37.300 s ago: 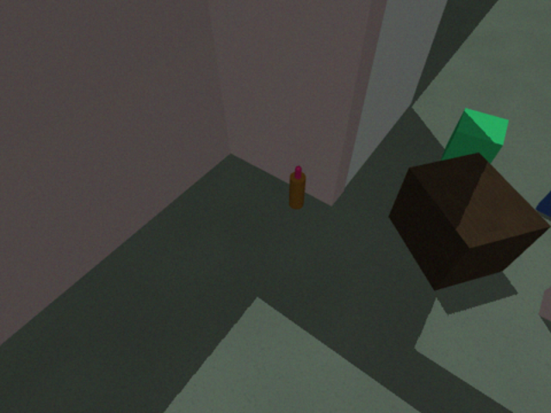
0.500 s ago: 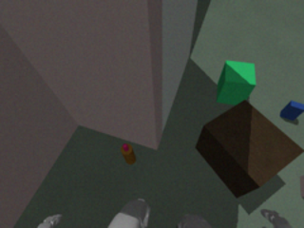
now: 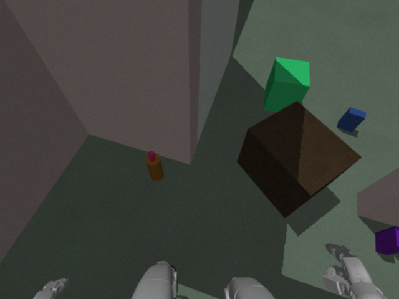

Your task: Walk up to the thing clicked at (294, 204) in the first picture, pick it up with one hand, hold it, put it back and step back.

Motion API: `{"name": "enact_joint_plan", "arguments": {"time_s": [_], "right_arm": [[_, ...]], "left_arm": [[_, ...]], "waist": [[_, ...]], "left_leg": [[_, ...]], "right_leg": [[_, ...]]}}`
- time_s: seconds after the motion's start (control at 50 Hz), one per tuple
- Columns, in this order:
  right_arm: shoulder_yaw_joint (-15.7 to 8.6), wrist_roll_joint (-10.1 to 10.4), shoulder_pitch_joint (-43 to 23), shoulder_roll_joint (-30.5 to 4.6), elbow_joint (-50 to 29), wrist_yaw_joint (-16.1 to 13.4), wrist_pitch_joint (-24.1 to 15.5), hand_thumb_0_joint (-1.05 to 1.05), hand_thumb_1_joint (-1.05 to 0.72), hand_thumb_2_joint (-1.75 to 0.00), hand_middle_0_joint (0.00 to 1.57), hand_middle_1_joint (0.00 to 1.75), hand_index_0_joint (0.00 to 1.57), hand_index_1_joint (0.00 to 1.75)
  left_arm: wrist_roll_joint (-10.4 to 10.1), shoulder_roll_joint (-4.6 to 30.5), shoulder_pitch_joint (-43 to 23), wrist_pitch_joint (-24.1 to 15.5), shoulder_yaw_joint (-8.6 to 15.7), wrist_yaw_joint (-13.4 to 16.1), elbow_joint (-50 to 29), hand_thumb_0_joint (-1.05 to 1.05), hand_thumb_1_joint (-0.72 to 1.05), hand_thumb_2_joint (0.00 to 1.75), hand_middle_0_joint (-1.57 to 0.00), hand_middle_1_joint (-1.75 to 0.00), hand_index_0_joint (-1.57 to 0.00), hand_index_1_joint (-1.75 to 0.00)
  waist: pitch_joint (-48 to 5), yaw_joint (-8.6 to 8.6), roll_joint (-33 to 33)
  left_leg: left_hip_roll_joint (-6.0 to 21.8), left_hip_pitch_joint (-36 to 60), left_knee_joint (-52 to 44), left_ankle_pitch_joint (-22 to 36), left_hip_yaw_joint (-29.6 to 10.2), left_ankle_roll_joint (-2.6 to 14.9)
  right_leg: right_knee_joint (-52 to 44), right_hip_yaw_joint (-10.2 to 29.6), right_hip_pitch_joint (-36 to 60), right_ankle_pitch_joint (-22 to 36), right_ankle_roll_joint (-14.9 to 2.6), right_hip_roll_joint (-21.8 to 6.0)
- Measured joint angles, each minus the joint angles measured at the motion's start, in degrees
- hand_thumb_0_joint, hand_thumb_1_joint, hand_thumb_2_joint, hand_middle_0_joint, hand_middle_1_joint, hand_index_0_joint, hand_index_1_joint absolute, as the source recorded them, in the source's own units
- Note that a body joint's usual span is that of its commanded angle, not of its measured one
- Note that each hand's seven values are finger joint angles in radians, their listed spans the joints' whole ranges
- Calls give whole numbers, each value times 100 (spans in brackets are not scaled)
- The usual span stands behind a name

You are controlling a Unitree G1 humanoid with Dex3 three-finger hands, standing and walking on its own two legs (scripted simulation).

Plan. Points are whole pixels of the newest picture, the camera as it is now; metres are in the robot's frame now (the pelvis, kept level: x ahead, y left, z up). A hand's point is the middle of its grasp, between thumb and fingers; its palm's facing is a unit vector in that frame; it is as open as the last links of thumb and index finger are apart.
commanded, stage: step back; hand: left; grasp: from the side
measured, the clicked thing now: (154, 165) +0.69 +0.23 -0.63
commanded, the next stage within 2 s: none
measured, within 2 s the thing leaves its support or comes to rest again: neither
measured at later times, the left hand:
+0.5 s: hand out of the picture -0.06 +0.25 -0.14, palm faces +0.07 -0.92 -0.38, open 7.3 cm
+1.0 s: hand out of the picture -0.27 +0.24 -0.14, palm faces +0.11 -0.89 -0.43, open 7.3 cm
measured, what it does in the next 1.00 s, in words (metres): walks backwards: right foot, then left foot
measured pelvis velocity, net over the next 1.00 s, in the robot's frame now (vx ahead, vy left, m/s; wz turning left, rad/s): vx -0.30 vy -0.05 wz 0.10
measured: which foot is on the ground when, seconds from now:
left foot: down 0.00-0.06, up 0.08-0.32, down 0.34-0.68, up 0.70-0.94, down 0.96-1.00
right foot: up 0.00-0.02, down 0.04-0.36, up 0.38-0.64, down 0.66-1.00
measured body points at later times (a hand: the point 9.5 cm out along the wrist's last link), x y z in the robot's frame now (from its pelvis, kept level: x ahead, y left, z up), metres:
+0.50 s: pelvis -0.17 -0.03 +0.01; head -0.12 -0.01 +0.45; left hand -0.06 +0.30 -0.11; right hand -0.07 -0.33 -0.11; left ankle -0.13 +0.09 -0.72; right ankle -0.16 -0.16 -0.65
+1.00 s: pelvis -0.30 -0.05 +0.00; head -0.28 -0.06 +0.45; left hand -0.28 +0.28 -0.11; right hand -0.22 -0.37 -0.13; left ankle -0.30 +0.07 -0.72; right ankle -0.27 -0.18 -0.72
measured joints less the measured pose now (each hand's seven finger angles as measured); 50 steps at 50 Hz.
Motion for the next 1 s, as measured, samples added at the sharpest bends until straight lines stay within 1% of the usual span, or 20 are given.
{"name": "enact_joint_plan", "arguments": {"time_s": [0.06,0.12,0.16,0.2,0.24,0.3,0.34,0.38,0.44,0.48,0.52,0.58,0.64,0.68,0.7,0.74,0.8,0.84,0.94,1.0], "right_arm": [[-51,49,-79,-177,35,2,110,0,-90,-90,21,30,20,30],[-115,117,59,-178,230,-48,236,0,-91,-90,20,30,20,30],[-117,163,221,-209,288,-48,229,0,-91,-90,20,30,20,30],[-107,177,393,-234,319,-55,179,0,-91,-90,20,30,20,30],[-89,166,550,-240,359,-60,156,0,-91,-90,20,30,20,30],[-70,119,702,-195,439,-56,145,0,-91,-90,20,30,20,30],[-69,83,768,-147,486,-42,100,0,-91,-90,20,30,20,30],[-59,29,693,14,576,-19,96,0,-91,-90,20,30,20,30],[23,0,620,74,558,47,69,0,-91,-90,20,30,20,30],[66,-12,560,107,522,21,55,0,-91,-90,21,30,20,30],[65,-25,468,99,458,3,57,0,-91,-90,21,30,20,30],[30,-45,284,37,294,-14,59,0,-90,-90,21,30,21,30],[4,-32,105,-68,162,0,69,0,-90,-90,21,30,21,30],[-25,2,-18,-202,167,11,119,0,-90,-90,21,30,20,30],[-60,19,-29,-230,210,-10,152,0,-91,-90,21,30,20,30],[-93,46,77,-193,326,-38,223,0,-91,-90,20,30,20,30],[-95,94,295,-235,460,-19,207,0,-91,-90,20,30,20,30],[-101,78,471,-261,550,15,169,0,-91,-90,20,30,20,30],[-114,-2,867,-218,915,138,124,0,-91,-90,20,30,20,30],[-133,-47,886,-29,1129,150,16,0,-91,-90,20,30,20,30]], "left_arm": [[69,-136,55,-80,3,-34,149,1,91,90,-20,-30,-21,-30],[125,-212,215,-55,-65,-86,142,1,91,90,-20,-30,-21,-30],[138,-255,265,-38,-88,-52,154,1,91,90,-20,-30,-21,-30],[167,-261,227,-16,-78,-16,135,1,91,90,-20,-30,-21,-30],[186,-228,132,-25,-73,20,45,1,91,90,-20,-30,-21,-30],[173,-143,-74,-54,-69,76,-164,1,90,90,-20,-30,-21,-30],[115,-62,-233,-37,-87,82,-295,1,90,90,-20,-30,-21,-30],[57,30,-429,17,-73,97,-315,1,91,90,-20,-30,-21,-30],[2,-5,-523,107,-75,117,-208,1,91,90,-20,-30,-21,-30],[-40,0,-494,110,-75,100,-164,1,91,90,-20,-30,-21,-30],[-35,-6,-414,79,-71,69,-133,1,91,90,-20,-30,-21,-30],[-5,-26,-275,44,-78,29,-72,1,91,90,-20,-30,-21,-30],[13,-35,-152,-35,-90,-9,71,1,91,90,-20,-30,-21,-30],[70,-130,-88,-136,-81,-6,242,1,91,90,-20,-30,-21,-30],[110,-188,-44,-146,-92,-23,309,1,91,90,-20,-30,-21,-30],[151,-212,117,-150,-125,-44,374,1,91,90,-20,-30,-21,-30],[168,-256,267,-178,-137,-5,476,1,91,90,-20,-30,-21,-30],[187,-245,302,-214,-117,-2,501,1,91,90,-20,-30,-21,-30],[207,-86,281,-314,-56,-25,467,1,90,90,-20,-30,-21,-31],[144,52,244,-269,-60,-17,520,1,91,90,-20,-30,-21,-30]], "waist": [[0,-42,364],[-134,53,289],[-203,81,220],[-238,48,185],[-235,12,168],[-159,-50,134],[-100,-99,79],[74,-28,-216],[69,-130,-118],[-3,-137,-112],[-72,-113,-87],[-117,-68,-16],[-163,-6,61],[-146,-3,317],[-145,-44,422],[-286,72,295],[-400,113,231],[-457,114,242],[-592,81,238],[-519,115,-72]], "left_leg": [[180,-331,348,-7,-209,-75],[-421,-667,1563,-1373,-671,-100],[-779,-767,2475,-1537,-820,-90],[-915,-659,2861,-1581,-813,-101],[-876,-347,2634,-1696,-736,-126],[-644,329,1424,-1739,-487,-109],[-524,832,266,-1149,-294,-56],[-670,843,153,-896,-148,48],[-487,643,183,-721,-261,98],[-380,564,22,-514,-271,82],[-270,454,-72,-348,-248,71],[-113,235,-86,-155,-191,40],[25,-67,69,-33,-122,-66],[189,-311,380,-92,-254,-81],[99,-409,585,-535,-486,-51],[-347,-590,1351,-1393,-763,-94],[-753,-682,2449,-1453,-900,-124],[-759,-504,2564,-1419,-816,-163],[-410,598,707,-1785,-415,-137],[-585,1004,-146,-768,-217,-28]], "right_leg": [[-1036,-298,381,343,-30,78],[-879,-243,146,491,-110,-68],[-1001,-193,72,677,-117,-203],[-1106,-217,-27,843,-106,-296],[-1145,-289,-153,973,-87,-346],[-1044,-454,-382,1090,-42,-400],[-780,-563,-602,1070,-5,-461],[-474,-365,-776,859,-47,-542],[878,44,-1096,-251,-135,70],[1646,213,-1187,-286,-173,328],[1883,206,-1073,-279,-129,382],[1229,59,-598,-314,-31,223],[-316,-156,92,-7,-80,-18],[-1052,-319,381,364,-84,82],[-988,-401,339,395,-99,131],[-850,-317,175,427,-170,2],[-992,-297,117,629,-169,-172],[-1056,-348,62,722,-170,-234],[-979,-626,-84,743,-156,-369],[-692,-464,-165,518,-123,-572]]}}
